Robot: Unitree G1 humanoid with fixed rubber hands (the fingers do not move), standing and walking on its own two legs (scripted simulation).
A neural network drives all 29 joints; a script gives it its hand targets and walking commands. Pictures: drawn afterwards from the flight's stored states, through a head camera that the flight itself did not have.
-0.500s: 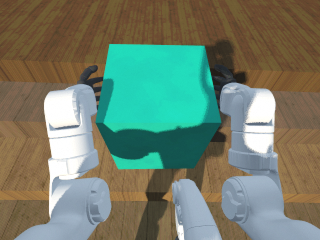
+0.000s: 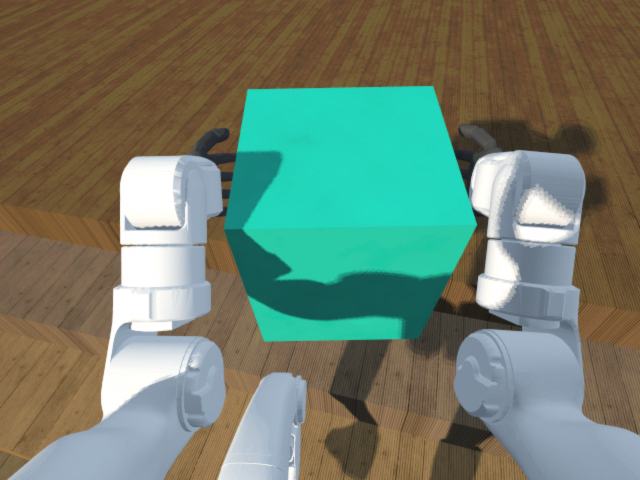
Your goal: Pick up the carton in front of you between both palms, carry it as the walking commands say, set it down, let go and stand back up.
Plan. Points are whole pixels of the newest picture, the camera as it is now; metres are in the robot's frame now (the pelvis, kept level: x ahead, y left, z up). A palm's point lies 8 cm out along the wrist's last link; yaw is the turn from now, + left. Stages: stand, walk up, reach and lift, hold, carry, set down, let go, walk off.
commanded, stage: carry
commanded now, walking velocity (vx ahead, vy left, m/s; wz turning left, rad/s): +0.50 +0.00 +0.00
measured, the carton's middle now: (340, 225) +0.39 +0.03 +0.14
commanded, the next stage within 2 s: none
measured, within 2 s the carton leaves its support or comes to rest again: neither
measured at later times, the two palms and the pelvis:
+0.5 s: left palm out of the picture +0.67 +0.17 +0.32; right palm out of the picture +0.65 -0.13 +0.33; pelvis +0.28 +0.04 +0.14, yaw -1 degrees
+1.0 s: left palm out of the picture +0.92 +0.15 +0.48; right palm out of the picture +0.95 -0.15 +0.47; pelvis +0.55 -0.03 +0.29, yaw +0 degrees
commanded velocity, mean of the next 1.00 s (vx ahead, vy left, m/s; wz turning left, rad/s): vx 0.50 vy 0.00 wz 0.00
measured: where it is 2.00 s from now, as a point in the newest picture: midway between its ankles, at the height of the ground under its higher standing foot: (365, 160)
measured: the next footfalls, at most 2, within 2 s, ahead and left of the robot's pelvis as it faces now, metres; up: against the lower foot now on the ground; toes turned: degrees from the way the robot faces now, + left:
left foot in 0.14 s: +0.33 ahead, +0.14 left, +0.15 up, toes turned +6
right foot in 0.66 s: +0.57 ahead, -0.12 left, +0.30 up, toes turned -6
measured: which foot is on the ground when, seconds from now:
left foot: up 0.00-0.12, down 0.14-0.72, up 0.74-1.00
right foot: down 0.00-0.16, up 0.18-0.64, down 0.66-1.00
